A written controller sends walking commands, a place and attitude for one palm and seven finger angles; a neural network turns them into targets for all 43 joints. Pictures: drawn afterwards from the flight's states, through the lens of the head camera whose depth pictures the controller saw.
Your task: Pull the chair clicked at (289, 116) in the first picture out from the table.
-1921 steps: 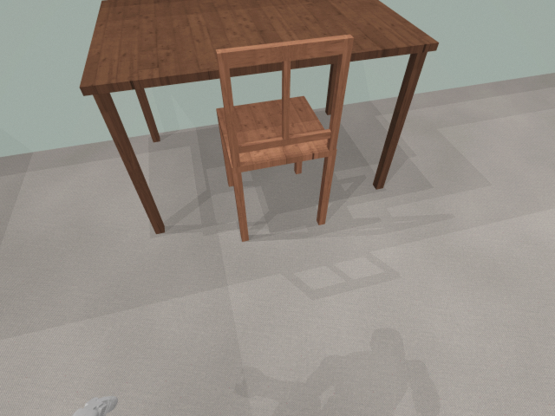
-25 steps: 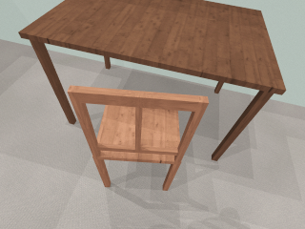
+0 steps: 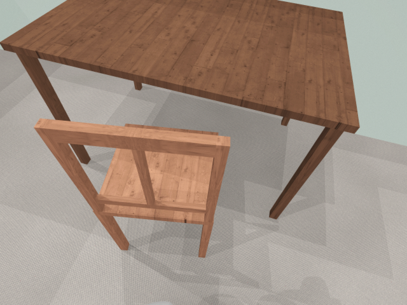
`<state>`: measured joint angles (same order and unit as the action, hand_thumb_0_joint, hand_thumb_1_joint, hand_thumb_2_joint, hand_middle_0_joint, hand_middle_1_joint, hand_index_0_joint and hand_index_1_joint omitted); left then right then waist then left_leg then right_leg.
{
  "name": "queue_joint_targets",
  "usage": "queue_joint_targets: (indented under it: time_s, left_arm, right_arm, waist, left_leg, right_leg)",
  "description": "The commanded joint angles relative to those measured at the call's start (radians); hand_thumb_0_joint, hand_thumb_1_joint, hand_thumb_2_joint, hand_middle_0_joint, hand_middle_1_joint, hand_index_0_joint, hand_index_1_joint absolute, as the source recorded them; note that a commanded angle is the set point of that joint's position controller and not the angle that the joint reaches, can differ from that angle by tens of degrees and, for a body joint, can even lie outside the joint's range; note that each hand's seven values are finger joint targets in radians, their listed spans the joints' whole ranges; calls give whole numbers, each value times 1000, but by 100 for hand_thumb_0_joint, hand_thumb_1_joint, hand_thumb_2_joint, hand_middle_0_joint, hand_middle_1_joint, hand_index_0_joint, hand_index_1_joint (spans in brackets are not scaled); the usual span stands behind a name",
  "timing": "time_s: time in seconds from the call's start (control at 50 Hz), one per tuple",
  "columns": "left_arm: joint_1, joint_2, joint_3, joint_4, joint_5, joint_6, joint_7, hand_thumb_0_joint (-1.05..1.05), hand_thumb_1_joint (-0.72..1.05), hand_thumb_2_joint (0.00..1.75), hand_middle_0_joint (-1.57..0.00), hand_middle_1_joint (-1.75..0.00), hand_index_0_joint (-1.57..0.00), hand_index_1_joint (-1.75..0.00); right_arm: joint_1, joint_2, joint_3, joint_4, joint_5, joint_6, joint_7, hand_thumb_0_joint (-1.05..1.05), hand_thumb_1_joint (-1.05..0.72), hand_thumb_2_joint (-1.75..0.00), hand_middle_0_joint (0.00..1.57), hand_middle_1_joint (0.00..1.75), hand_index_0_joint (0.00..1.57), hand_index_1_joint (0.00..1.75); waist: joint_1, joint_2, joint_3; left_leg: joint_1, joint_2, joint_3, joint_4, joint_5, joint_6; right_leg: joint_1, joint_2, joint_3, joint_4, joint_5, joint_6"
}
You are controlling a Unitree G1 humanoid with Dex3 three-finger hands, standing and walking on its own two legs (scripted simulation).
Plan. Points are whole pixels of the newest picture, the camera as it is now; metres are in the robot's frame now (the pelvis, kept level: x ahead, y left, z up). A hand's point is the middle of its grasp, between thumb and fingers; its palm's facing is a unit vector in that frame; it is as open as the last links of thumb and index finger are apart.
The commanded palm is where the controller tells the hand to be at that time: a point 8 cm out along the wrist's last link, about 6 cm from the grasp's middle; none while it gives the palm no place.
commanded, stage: come to a stop and stand still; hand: left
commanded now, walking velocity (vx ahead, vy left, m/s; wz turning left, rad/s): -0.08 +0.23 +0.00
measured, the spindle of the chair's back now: (145, 178) +0.41 +0.18 -0.09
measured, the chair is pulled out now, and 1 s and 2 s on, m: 0.19 0.19 0.19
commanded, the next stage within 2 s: look again from close up in 1.32 s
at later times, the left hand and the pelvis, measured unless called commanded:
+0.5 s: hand out of the picture -0.03 +0.11 -0.16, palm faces +0.07 -0.97 -0.23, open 7.3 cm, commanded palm none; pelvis -0.03 -0.07 +0.01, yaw +0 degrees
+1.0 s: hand out of the picture -0.05 +0.13 -0.16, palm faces +0.03 -0.98 -0.19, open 7.3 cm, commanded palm none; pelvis -0.05 -0.04 +0.01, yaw +0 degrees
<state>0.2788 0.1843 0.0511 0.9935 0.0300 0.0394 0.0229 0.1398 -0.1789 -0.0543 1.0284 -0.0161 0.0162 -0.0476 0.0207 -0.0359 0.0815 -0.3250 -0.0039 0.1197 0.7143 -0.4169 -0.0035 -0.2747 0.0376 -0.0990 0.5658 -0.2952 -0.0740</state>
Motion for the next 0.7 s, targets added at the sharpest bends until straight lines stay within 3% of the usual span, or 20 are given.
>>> queue_joint_targets:
  time_s: [0.0,0.02,0.04,0.06,0.08,0.1,0.12,0.18,0.22,0.24,0.26,0.28,0.3,0.32,0.34,0.46,0.52,0.6,0.64,0.68]
  left_arm:
    - [95,51,12,-37,-21,-12,1,0,90,90,-20,-30,-20,-30]
    - [114,36,9,-30,-19,-12,6,0,90,90,-20,-30,-20,-30]
    - [81,75,12,-24,-11,-4,13,0,90,90,-20,-30,-20,-30]
    - [74,60,12,-14,-11,0,17,0,90,90,-20,-30,-20,-30]
    - [73,60,8,2,-12,-1,16,0,90,90,-20,-30,-20,-30]
    - [83,35,-1,10,-12,-1,15,0,90,90,-20,-30,-20,-30]
    - [83,18,-12,17,-13,-3,13,0,90,90,-20,-30,-20,-30]
    - [57,-2,-24,26,-13,-15,15,0,90,90,-20,-30,-20,-30]
    - [94,10,-23,38,-8,-28,19,0,90,90,-20,-30,-20,-30]
    - [100,34,-24,41,-2,-40,22,0,90,90,-20,-30,-20,-30]
    - [74,81,-19,32,0,-50,23,0,90,90,-20,-30,-20,-30]
    - [56,113,-16,25,-4,-53,21,0,90,90,-20,-30,-20,-30]
    - [39,130,-13,21,-6,-50,17,0,90,90,-20,-30,-20,-30]
    - [22,137,-6,18,-8,-54,19,0,90,90,-20,-30,-20,-30]
    - [27,128,-6,17,-8,-54,20,0,90,90,-20,-30,-20,-30]
    - [60,152,14,21,-6,-53,23,0,90,90,-20,-30,-20,-30]
    - [45,157,22,18,-5,-49,24,0,90,90,-20,-30,-20,-30]
    - [19,119,18,5,-9,-40,20,0,90,90,-20,-30,-20,-30]
    - [-7,92,11,6,-6,-29,17,0,90,90,-20,-30,-20,-30]
    - [8,62,-1,16,-3,-25,13,0,90,90,-20,-30,-20,-30]
  right_arm:
    - [182,-109,0,12,-7,-27,-15,0,-90,-90,20,30,20,30]
    - [147,-136,-1,-6,-10,-22,-13,0,-90,-90,20,30,20,30]
    - [105,-116,13,-24,-14,-18,-11,0,-90,-90,20,30,20,30]
    - [44,-83,27,-33,-13,-30,-15,0,-90,-90,20,30,20,30]
    - [-8,-47,40,-41,-9,-34,-14,0,-90,-90,20,30,20,30]
    - [-28,-48,41,-46,-7,-35,-8,0,-90,-90,20,30,20,30]
    - [-20,-60,37,-46,-5,-34,-4,0,-90,-90,20,30,20,30]
    - [43,-91,19,-29,-3,-27,4,0,-90,-90,20,30,20,30]
    - [58,-96,5,-29,2,-19,10,0,-90,-90,20,30,20,30]
    - [61,-86,2,-31,9,-17,16,0,-90,-90,20,30,20,30]
    - [74,-65,1,-37,14,-11,20,0,-90,-90,20,30,20,30]
    - [82,-60,1,-44,10,-5,25,0,-90,-90,20,30,20,30]
    - [71,-56,-1,-42,8,-1,31,0,-90,-90,20,30,20,30]
    - [65,-60,-2,-38,4,6,30,0,-90,-90,20,30,20,30]
    - [58,-69,-5,-37,3,8,31,0,-90,-90,20,30,20,30]
    - [55,-65,3,-24,3,9,37,0,-90,-90,20,30,20,30]
    - [89,-54,7,-10,3,4,36,0,-90,-90,20,30,20,30]
    - [147,-65,10,15,-1,-10,29,0,-90,-90,20,30,20,30]
    - [136,-80,14,14,-4,-10,31,0,-90,-90,20,30,20,30]
    - [114,-88,16,7,-1,-11,28,0,-90,-90,20,30,20,30]
  waist:
    - [-47,171,-135]
    - [-29,288,-89]
    - [-31,201,-47]
    - [4,316,-2]
    - [24,292,31]
    - [35,276,29]
    - [32,249,8]
    - [10,160,-38]
    - [22,78,-76]
    - [13,-8,-85]
    - [-16,-91,-80]
    - [-25,-131,-74]
    - [-25,-118,-71]
    - [-19,-220,-77]
    - [-9,-221,-68]
    - [19,-165,-38]
    - [8,-145,-22]
    - [-6,4,-62]
    - [-7,144,-17]
    - [9,152,24]
  left_leg:
    - [341,235,-250,-391,533,87]
    - [290,404,-408,-384,794,208]
    - [141,402,-352,-396,735,251]
    - [35,359,-316,-435,697,244]
    - [-13,299,-251,-439,642,218]
    - [-15,260,-204,-435,616,199]
    - [34,236,-183,-423,617,191]
    - [148,231,-168,-383,614,185]
    - [167,188,-149,-298,499,133]
    - [184,132,-126,-248,393,79]
    - [141,82,-87,-234,250,38]
    - [128,42,-63,-238,145,13]
    - [138,24,-58,-237,142,5]
    - [126,26,-55,-211,137,-3]
    - [113,25,-56,-201,126,-6]
    - [53,12,-59,-174,89,-12]
    - [95,17,-63,-229,116,-9]
    - [233,72,-94,-304,270,18]
    - [152,125,-175,-376,195,50]
    - [48,156,-223,-455,73,77]
  right_leg:
    - [-87,-94,129,101,190,6]
    - [-162,-42,93,262,-249,56]
    - [-89,-47,150,381,-289,59]
    - [-65,-65,172,391,-267,68]
    - [-28,-78,170,365,-217,70]
    - [-10,-80,151,333,-167,74]
    - [-7,-81,127,281,-141,80]
    - [12,-94,76,98,-110,91]
    - [86,-97,64,-105,49,102]
    - [73,-127,138,-195,174,89]
    - [74,-211,249,-212,315,54]
    - [58,-286,296,-212,379,13]
    - [40,-300,304,-206,384,-5]
    - [45,-287,314,-208,369,-15]
    - [47,-297,320,-219,362,-24]
    - [92,-329,357,-236,321,-61]
    - [49,-318,335,-215,297,-58]
    - [-35,-209,224,-142,175,-1]
    - [-35,-139,146,-125,-19,40]
    - [27,-106,100,-102,-28,59]
